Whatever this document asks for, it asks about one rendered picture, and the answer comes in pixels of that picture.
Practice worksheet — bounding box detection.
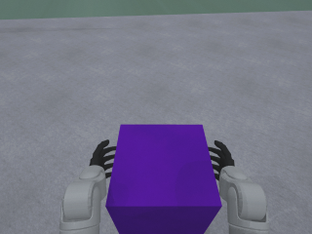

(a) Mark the robot left hand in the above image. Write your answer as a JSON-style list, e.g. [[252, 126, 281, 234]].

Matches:
[[89, 139, 117, 178]]

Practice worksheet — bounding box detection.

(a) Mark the carton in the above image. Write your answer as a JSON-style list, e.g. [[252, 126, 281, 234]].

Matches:
[[105, 124, 222, 234]]

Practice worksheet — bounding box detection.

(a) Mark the robot left forearm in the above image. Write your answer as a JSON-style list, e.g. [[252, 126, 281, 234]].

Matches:
[[59, 165, 107, 234]]

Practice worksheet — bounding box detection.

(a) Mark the robot right forearm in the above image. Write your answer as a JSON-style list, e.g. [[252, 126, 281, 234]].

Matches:
[[218, 166, 270, 234]]

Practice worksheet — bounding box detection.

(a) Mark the robot right hand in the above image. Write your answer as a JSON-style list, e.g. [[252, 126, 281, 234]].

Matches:
[[208, 140, 235, 180]]

